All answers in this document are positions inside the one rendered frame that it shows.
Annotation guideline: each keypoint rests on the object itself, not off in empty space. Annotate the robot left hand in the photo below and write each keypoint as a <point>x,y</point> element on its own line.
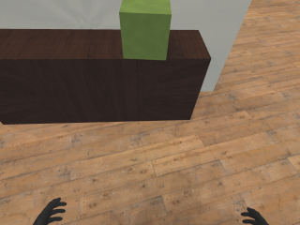
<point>44,217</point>

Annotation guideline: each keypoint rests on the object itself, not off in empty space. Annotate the pedestal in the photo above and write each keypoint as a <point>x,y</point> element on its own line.
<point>60,76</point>

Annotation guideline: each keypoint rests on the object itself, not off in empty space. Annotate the robot right hand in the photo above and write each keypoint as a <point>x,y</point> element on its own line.
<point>252,213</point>

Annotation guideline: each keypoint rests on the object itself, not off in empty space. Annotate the carton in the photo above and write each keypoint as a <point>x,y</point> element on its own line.
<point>145,28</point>

